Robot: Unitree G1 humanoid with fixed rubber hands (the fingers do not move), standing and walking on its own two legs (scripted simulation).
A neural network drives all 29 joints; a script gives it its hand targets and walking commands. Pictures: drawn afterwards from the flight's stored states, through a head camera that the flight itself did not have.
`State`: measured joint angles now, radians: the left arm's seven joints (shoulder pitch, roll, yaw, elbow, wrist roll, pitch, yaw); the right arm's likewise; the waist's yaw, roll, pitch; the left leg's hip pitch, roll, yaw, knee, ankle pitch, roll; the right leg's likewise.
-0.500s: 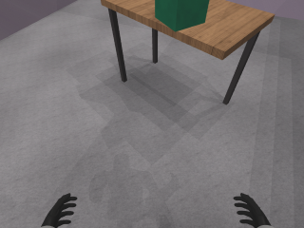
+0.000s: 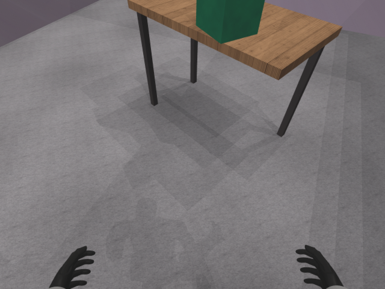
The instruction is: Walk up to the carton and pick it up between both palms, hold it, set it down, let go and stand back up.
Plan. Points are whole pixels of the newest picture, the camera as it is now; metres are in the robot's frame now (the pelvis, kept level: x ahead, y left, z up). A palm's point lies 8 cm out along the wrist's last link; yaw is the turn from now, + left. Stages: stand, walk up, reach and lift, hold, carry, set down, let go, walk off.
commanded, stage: stand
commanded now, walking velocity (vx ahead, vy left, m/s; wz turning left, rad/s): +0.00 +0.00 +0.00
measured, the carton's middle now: out of the picture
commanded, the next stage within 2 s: walk up in 1.98 s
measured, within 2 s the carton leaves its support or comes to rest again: neither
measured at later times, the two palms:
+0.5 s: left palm out of the picture +0.13 +0.28 -0.08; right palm out of the picture +0.13 -0.28 -0.07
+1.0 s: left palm out of the picture +0.12 +0.28 -0.08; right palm out of the picture +0.12 -0.28 -0.08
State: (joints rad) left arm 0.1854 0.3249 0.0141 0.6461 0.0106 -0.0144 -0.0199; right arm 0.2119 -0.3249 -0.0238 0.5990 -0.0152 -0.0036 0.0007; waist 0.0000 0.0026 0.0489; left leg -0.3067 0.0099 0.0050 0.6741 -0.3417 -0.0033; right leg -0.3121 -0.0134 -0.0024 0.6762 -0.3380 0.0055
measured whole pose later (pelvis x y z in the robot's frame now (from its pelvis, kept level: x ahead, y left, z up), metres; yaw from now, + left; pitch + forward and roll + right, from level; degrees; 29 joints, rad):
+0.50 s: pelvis -0.01 +0.00 +0.00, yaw +0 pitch -2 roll +0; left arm 0.20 0.33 0.01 0.69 0.01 -0.01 -0.01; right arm 0.21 -0.33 -0.02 0.63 -0.01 0.00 0.00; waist 0.00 0.00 0.05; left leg -0.31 0.01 0.01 0.67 -0.33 0.00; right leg -0.31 -0.01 0.00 0.67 -0.33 0.01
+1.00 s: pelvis -0.02 +0.00 +0.00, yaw +0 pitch -2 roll +0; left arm 0.17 0.34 0.01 0.72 0.01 -0.02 -0.02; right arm 0.21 -0.34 -0.02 0.67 -0.01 -0.01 0.00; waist 0.00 0.01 0.04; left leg -0.31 0.01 0.01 0.64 -0.30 0.00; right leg -0.31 -0.01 0.00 0.64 -0.29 0.01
